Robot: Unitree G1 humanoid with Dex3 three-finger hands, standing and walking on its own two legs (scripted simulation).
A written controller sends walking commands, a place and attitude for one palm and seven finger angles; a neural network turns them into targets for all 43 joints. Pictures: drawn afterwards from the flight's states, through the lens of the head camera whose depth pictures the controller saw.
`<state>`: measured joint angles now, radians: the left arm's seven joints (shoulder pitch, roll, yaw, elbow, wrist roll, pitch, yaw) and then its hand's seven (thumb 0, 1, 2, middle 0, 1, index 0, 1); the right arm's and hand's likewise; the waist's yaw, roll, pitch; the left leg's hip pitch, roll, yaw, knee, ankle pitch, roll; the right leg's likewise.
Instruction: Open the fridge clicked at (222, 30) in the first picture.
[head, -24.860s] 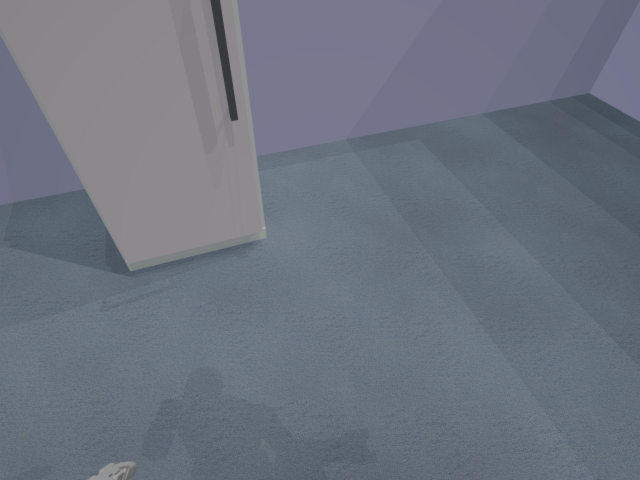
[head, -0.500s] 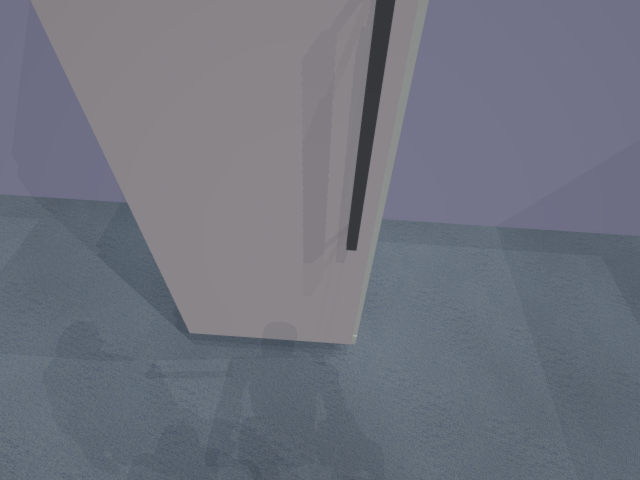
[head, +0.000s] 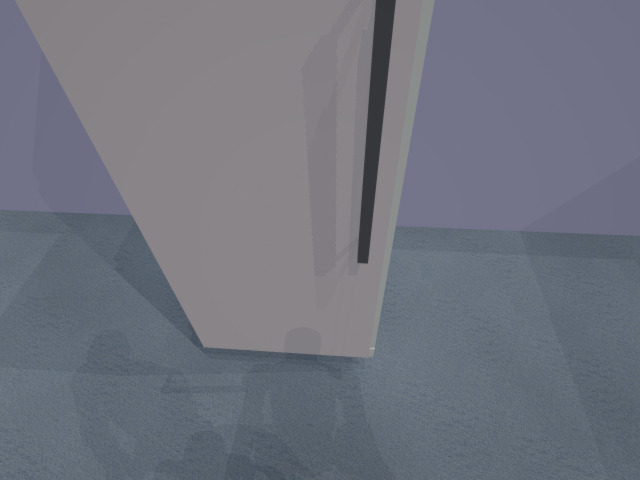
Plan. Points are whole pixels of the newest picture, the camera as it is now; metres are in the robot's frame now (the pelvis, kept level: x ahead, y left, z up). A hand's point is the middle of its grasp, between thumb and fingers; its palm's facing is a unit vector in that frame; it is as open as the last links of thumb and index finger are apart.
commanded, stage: shuffle to correct the standing spot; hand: right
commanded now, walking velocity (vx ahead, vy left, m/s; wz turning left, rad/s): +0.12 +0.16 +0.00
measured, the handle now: (371, 146) +0.55 -0.05 +0.13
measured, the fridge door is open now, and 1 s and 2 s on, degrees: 0 0 0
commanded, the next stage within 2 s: come to a stop and stand still in 0.44 s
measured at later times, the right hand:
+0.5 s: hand out of the picture +0.07 -0.08 -0.18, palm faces +0.13 +0.98 -0.15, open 7.3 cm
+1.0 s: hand out of the picture +0.13 -0.03 -0.16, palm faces +0.16 +0.95 -0.27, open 7.4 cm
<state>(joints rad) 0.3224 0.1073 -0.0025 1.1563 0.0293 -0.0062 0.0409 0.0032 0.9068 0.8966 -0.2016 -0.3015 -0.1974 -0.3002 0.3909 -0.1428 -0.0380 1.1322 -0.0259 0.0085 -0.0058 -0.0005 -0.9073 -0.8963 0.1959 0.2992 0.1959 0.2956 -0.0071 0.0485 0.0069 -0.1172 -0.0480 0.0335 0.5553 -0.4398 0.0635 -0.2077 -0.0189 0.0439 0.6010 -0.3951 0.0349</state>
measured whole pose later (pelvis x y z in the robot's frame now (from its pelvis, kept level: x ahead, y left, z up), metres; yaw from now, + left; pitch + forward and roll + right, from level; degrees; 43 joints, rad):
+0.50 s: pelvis +0.09 +0.08 +0.00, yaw -6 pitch +1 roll +1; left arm 0.20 0.16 0.05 1.08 0.03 0.00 0.04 0.00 0.91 0.90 -0.20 -0.30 -0.19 -0.30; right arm 0.29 -0.15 -0.04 1.07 -0.04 -0.01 -0.02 0.00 -0.92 -0.90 0.20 0.30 0.20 0.30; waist 0.00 0.03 0.05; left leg -0.16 -0.02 0.19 0.52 -0.38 0.07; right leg -0.38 -0.07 -0.16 0.76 -0.40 0.02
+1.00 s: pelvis +0.13 +0.15 +0.00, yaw -6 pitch -1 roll -1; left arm 0.16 0.22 0.08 1.03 0.02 0.07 0.02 0.00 0.92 0.90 -0.20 -0.30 -0.20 -0.30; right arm 0.25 -0.14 -0.05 1.02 -0.04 0.00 -0.03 0.00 -0.91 -0.90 0.20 0.30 0.20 0.30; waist -0.03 -0.04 0.11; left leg -0.32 0.11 0.08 0.61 -0.27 -0.03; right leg -0.43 -0.01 -0.04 1.09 -0.48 0.04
